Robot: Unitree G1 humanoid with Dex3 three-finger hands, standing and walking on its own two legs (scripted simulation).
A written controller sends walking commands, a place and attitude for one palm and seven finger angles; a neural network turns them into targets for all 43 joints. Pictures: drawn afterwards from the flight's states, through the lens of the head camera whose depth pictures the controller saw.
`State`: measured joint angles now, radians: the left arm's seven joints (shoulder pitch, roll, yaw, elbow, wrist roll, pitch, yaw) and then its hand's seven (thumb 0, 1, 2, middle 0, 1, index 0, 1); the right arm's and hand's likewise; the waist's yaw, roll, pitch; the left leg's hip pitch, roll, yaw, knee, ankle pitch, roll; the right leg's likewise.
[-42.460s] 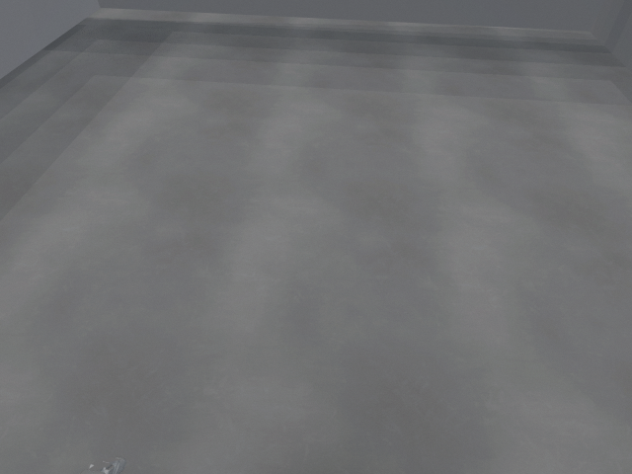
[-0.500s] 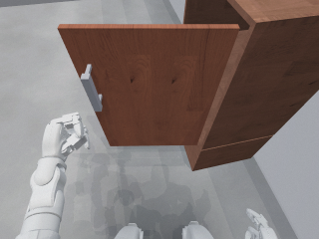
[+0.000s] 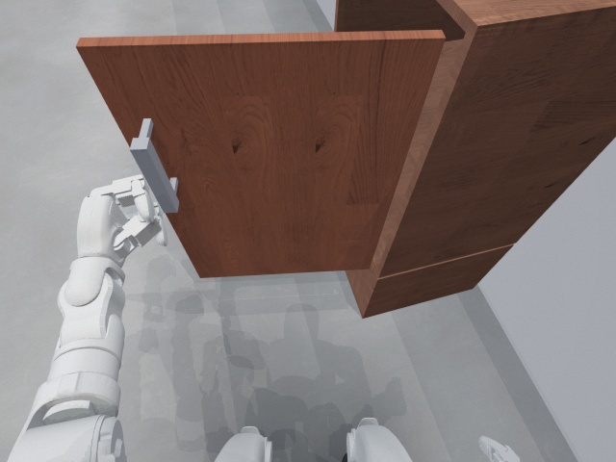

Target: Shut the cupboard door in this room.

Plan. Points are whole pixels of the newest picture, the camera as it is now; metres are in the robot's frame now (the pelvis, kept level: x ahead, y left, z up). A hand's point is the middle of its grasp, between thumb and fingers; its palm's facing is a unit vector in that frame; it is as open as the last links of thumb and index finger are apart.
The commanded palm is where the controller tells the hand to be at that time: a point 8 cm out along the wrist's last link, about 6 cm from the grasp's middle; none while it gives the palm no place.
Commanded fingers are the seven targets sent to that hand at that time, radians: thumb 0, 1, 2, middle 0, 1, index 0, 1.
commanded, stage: bring the fist close to the handle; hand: left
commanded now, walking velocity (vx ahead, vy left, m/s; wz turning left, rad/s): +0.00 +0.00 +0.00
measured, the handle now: (159, 168) +0.50 +0.22 +0.05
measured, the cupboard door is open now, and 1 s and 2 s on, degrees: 78 72 61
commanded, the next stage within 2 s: push the door shut along its arc in 0.20 s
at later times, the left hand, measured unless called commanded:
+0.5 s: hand (154, 220) +0.41 +0.20 +0.06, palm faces +0.03 -1.00 -0.02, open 3.1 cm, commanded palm +0.39 +0.26 +0.06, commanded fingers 0.00 0.90 0.90 -1.30 -1.50 -1.30 -1.50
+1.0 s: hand (162, 182) +0.47 +0.20 +0.07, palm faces -0.10 -0.99 -0.01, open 3.1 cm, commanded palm +0.47 +0.24 +0.06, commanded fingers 0.00 0.90 0.90 -1.30 -1.50 -1.30 -1.50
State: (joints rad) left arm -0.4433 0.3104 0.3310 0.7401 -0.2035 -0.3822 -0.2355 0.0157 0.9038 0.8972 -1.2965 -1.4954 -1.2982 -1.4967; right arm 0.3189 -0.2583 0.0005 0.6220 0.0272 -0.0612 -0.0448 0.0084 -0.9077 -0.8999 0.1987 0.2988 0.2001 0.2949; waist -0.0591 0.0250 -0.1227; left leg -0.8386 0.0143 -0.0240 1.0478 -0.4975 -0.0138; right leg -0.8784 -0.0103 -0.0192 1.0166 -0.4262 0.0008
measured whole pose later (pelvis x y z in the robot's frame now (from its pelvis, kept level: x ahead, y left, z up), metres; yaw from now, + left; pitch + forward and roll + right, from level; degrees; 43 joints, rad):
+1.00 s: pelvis -0.02 +0.00 -0.02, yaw +0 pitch +21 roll -2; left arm -0.86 0.52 0.35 1.14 -0.17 -0.37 -0.42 -0.02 0.95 0.96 -1.30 -1.50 -1.30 -1.50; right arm 0.36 -0.29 0.03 0.65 0.03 -0.03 -0.05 0.01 -0.91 -0.90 0.20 0.30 0.20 0.29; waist -0.13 0.02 -0.11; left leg -1.02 0.02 -0.05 1.16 -0.50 -0.01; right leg -1.03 -0.01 -0.04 1.09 -0.42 0.00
